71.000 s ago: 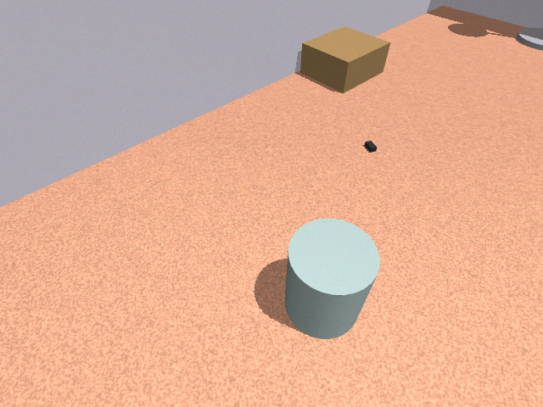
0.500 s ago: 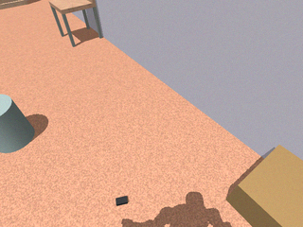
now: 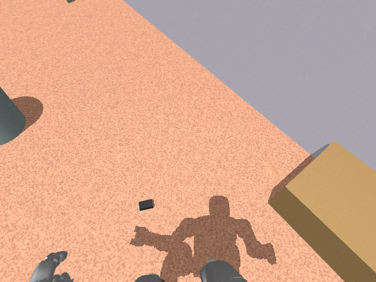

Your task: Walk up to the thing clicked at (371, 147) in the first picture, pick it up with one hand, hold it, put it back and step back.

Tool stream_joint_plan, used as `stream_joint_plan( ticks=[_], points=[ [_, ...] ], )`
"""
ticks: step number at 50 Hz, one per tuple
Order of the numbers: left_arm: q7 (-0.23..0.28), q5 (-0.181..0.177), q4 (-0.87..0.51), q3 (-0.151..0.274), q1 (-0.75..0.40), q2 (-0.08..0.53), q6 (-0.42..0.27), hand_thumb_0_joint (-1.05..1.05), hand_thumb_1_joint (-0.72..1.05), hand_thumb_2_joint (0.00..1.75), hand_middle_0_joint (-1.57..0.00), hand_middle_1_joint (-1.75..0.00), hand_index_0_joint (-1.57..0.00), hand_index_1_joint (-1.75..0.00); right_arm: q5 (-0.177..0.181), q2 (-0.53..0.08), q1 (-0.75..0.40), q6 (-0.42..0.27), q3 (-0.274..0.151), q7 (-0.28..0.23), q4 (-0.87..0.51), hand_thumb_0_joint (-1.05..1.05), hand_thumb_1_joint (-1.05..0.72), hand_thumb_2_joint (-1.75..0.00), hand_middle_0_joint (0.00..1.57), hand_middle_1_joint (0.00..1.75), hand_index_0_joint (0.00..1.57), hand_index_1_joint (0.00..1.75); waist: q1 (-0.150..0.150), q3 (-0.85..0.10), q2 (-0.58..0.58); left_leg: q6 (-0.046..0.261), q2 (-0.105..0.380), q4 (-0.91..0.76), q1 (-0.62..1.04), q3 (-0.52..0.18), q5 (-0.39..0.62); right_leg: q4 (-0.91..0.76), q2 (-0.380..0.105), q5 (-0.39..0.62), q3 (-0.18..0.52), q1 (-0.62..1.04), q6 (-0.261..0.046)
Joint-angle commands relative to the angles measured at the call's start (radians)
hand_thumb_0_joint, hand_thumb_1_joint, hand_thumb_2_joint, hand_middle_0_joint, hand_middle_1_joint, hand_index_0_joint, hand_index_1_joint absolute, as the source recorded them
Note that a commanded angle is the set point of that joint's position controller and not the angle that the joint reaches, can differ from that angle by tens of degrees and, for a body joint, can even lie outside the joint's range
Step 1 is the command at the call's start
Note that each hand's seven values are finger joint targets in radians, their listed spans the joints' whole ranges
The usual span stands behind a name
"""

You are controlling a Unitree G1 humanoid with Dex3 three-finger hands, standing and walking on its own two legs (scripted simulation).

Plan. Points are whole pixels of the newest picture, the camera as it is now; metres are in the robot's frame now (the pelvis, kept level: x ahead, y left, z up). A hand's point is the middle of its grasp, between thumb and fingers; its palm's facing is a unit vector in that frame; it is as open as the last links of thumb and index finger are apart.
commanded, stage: step back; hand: left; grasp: from above
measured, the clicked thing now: (146, 204) +0.51 +0.19 -0.75
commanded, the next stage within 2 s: none
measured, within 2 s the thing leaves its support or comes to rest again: neither
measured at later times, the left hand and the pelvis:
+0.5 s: hand out of the picture -0.01 +0.24 -0.13, palm faces -0.06 -0.91 -0.41, open 7.4 cm; pelvis -0.12 -0.02 +0.00, yaw -4 degrees
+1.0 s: hand out of the picture -0.16 +0.25 -0.16, palm faces -0.08 -0.92 -0.39, open 7.4 cm; pelvis -0.27 -0.02 -0.01, yaw -5 degrees
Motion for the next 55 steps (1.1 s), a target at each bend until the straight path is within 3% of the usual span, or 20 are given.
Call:
stream_joint_plan(
  ticks=[1,8,13,14,15,16,17,20,25,29,31,32,33,34,38,46,51,53,54,55],
  points=[
    [0.007,0.006,-0.057,0.05,0.135,0.159,-0.007,0.0,0.9,0.9,-0.2,-0.3,-0.2,-0.3,0.0,-0.25,-0.057,-0.033,-0.064,-0.04,-0.127,0.0,-0.9,-0.9,0.2,0.3,0.2,0.3,0.042,-0.258,0.164,0.18,0.269,-0.146,0.229,-0.239,0.543,0.173,-0.015,0.043,0.044,-0.038,0.026],
    [-0.002,0.007,-0.122,0.056,0.107,0.147,-0.028,0.0,0.9,0.9,-0.2,-0.3,-0.2,-0.3,0.004,-0.268,0.031,-0.026,-0.071,-0.044,-0.149,0.0,-0.9,-0.9,0.2,0.3,0.2,0.3,-0.021,-0.262,0.177,0.215,0.292,-0.092,0.317,-0.219,0.541,-0.167,-0.077,0.014,-0.027,0.002,0.06],
    [-0.01,0.021,-0.05,0.071,0.273,0.143,-0.043,0.0,0.9,0.9,-0.2,-0.3,-0.2,-0.3,0.017,-0.282,-0.062,0.0,-0.068,-0.03,-0.177,0.0,-0.9,-0.9,0.2,0.3,0.2,0.3,0.053,-0.284,0.179,0.103,0.222,-0.014,0.041,-0.141,0.225,-0.614,-0.091,0.329,-0.127,0.335,0.007],
    [-0.01,0.033,-0.061,0.083,0.263,0.185,-0.047,0.0,0.9,0.9,-0.2,-0.3,-0.2,-0.3,0.024,-0.251,-0.057,0.004,-0.059,-0.026,-0.178,0.0,-0.9,-0.9,0.2,0.3,0.2,0.3,0.047,-0.258,0.073,0.05,0.16,0.043,-0.091,-0.117,0.063,-0.651,-0.159,0.318,0.008,0.367,-0.026],
    [-0.013,0.037,-0.088,0.101,0.227,0.254,-0.05,0.0,0.9,0.9,-0.2,-0.3,-0.2,-0.3,0.028,-0.202,-0.042,0.007,-0.046,-0.024,-0.185,0.0,-0.9,-0.9,0.2,0.3,0.2,0.3,0.035,-0.204,-0.158,-0.023,-0.009,0.226,-0.263,-0.039,-0.217,-0.738,-0.343,0.26,0.299,0.349,-0.106],
    [-0.014,0.04,-0.137,0.114,0.147,0.349,-0.046,0.0,0.9,0.9,-0.2,-0.3,-0.2,-0.3,0.022,-0.221,-0.076,0.015,-0.061,-0.036,-0.187,0.0,-0.9,-0.9,0.2,0.3,0.2,0.3,0.078,-0.145,-0.246,-0.051,-0.086,0.492,-0.176,-0.079,-0.367,-0.827,-0.534,0.221,0.464,0.06,-0.285],
    [-0.006,0.042,-0.174,0.112,0.062,0.332,-0.054,0.0,0.9,0.9,-0.2,-0.3,-0.2,-0.3,0.021,-0.257,-0.055,0.014,-0.079,-0.038,-0.173,0.0,-0.9,-0.9,0.2,0.3,0.2,0.3,0.043,-0.076,-0.216,-0.053,-0.043,0.615,-0.098,-0.159,-0.332,-0.84,-0.551,0.254,0.485,-0.081,-0.294],
    [0.0,0.029,-0.19,0.085,-0.018,0.199,-0.057,0.0,0.9,0.9,-0.2,-0.3,-0.2,-0.3,0.036,-0.223,0.039,0.006,-0.06,-0.029,-0.118,0.0,-0.9,-0.9,0.2,0.3,0.2,0.3,-0.032,-0.078,-0.085,-0.048,-0.127,0.641,-0.163,-0.166,-0.184,-0.714,-0.315,0.505,0.09,0.063,-0.151],
    [0.005,0.038,-0.197,0.078,0.117,0.17,-0.047,0.0,0.9,0.9,-0.2,-0.3,-0.2,-0.3,0.036,-0.213,0.025,-0.01,-0.037,-0.035,-0.151,0.0,-0.9,-0.9,0.2,0.3,0.2,0.3,0.062,-0.186,-0.121,-0.076,-0.076,0.366,-0.206,-0.092,-0.243,-0.625,-0.316,0.604,0.069,0.38,-0.165],
    [0.005,0.019,-0.207,0.075,0.114,0.186,-0.026,0.0,0.9,0.9,-0.2,-0.3,-0.2,-0.3,0.018,-0.202,0.097,-0.027,-0.043,-0.036,-0.139,0.0,-0.9,-0.9,0.2,0.3,0.2,0.3,0.043,-0.282,-0.169,-0.046,0.006,-0.082,-0.062,-0.028,-0.136,-0.477,-0.349,0.767,0.076,0.48,-0.151],
    [-0.003,0.004,-0.22,0.058,0.118,0.176,-0.009,0.0,0.9,0.9,-0.2,-0.3,-0.2,-0.3,-0.001,-0.229,0.125,-0.037,-0.061,-0.036,-0.128,0.0,-0.9,-0.9,0.2,0.3,0.2,0.3,0.03,-0.28,-0.085,-0.023,0.044,-0.244,0.12,-0.096,0.187,-0.382,-0.267,0.632,0.018,0.291,-0.064],
    [-0.006,0.001,-0.229,0.053,0.139,0.142,-0.009,0.0,0.9,0.9,-0.2,-0.3,-0.2,-0.3,-0.013,-0.313,0.101,-0.037,-0.085,-0.034,-0.142,0.0,-0.9,-0.9,0.2,0.3,0.2,0.3,0.044,-0.292,0.122,0.042,0.23,-0.225,0.233,-0.339,0.338,-0.263,-0.151,0.384,-0.072,0.091,-0.014],
    [0.001,-0.002,-0.23,0.056,0.118,0.138,-0.008,0.0,0.9,0.9,-0.2,-0.3,-0.2,-0.3,-0.02,-0.376,0.03,-0.033,-0.091,-0.025,-0.168,0.0,-0.9,-0.9,0.2,0.3,0.2,0.3,0.046,-0.241,0.228,0.143,0.341,-0.224,0.21,-0.445,0.457,-0.127,-0.008,-0.046,-0.093,-0.055,0.016],
    [0.015,0.01,-0.234,0.07,0.052,0.166,-0.009,0.0,0.9,0.9,-0.2,-0.3,-0.2,-0.3,-0.012,-0.407,0.061,-0.034,-0.098,-0.025,-0.177,0.0,-0.9,-0.9,0.2,0.3,0.2,0.3,-0.031,-0.228,0.287,0.256,0.425,-0.237,0.068,-0.526,0.454,0.035,-0.028,-0.137,0.02,0.014,0.024],
    [0.003,-0.007,-0.184,0.068,0.133,0.163,-0.009,0.0,0.9,0.9,-0.2,-0.3,-0.2,-0.3,-0.01,-0.26,-0.057,-0.036,-0.06,-0.039,-0.195,0.0,-0.9,-0.9,0.2,0.3,0.2,0.3,0.058,-0.165,0.168,0.148,0.23,-0.176,0.094,-0.195,0.496,0.204,0.009,0.055,0.06,-0.042,0.007],
    [-0.002,0.012,-0.185,0.062,0.148,0.143,-0.033,0.0,0.9,0.9,-0.2,-0.3,-0.2,-0.3,0.003,-0.272,0.037,-0.023,-0.076,-0.043,-0.21,0.0,-0.9,-0.9,0.2,0.3,0.2,0.3,-0.012,-0.232,0.202,0.217,0.277,-0.081,0.276,-0.199,0.529,-0.181,-0.07,0.028,-0.041,0.014,0.068],
    [-0.012,0.026,-0.105,0.074,0.289,0.146,-0.048,0.0,0.9,0.9,-0.2,-0.3,-0.2,-0.3,0.02,-0.277,-0.055,0.005,-0.071,-0.03,-0.239,0.0,-0.9,-0.9,0.2,0.3,0.2,0.3,0.058,-0.27,0.202,0.091,0.192,0.012,0.034,-0.141,0.207,-0.648,-0.085,0.347,-0.12,0.325,0.002],
    [-0.019,0.036,-0.138,0.108,0.244,0.285,-0.052,0.0,0.9,0.9,-0.2,-0.3,-0.2,-0.3,0.031,-0.191,-0.043,0.008,-0.048,-0.032,-0.262,0.0,-0.9,-0.9,0.2,0.3,0.2,0.3,0.048,-0.187,-0.173,-0.031,-0.067,0.292,-0.269,-0.055,-0.263,-0.747,-0.377,0.256,0.332,0.288,-0.124],
    [-0.015,0.046,-0.18,0.116,0.163,0.36,-0.051,0.0,0.9,0.9,-0.2,-0.3,-0.2,-0.3,0.023,-0.225,-0.069,0.015,-0.065,-0.047,-0.253,0.0,-0.9,-0.9,0.2,0.3,0.2,0.3,0.091,-0.15,-0.247,-0.052,-0.078,0.546,-0.173,-0.133,-0.374,-0.807,-0.544,0.285,0.49,0.033,-0.279],
    [-0.01,0.038,-0.198,0.111,0.109,0.321,-0.054,0.0,0.9,0.9,-0.2,-0.3,-0.2,-0.3,0.028,-0.259,-0.04,0.01,-0.078,-0.047,-0.234,0.0,-0.9,-0.9,0.2,0.3,0.2,0.3,0.054,-0.102,-0.184,-0.048,-0.046,0.612,-0.12,-0.179,-0.333,-0.805,-0.527,0.306,0.46,-0.053,-0.264]
  ],
)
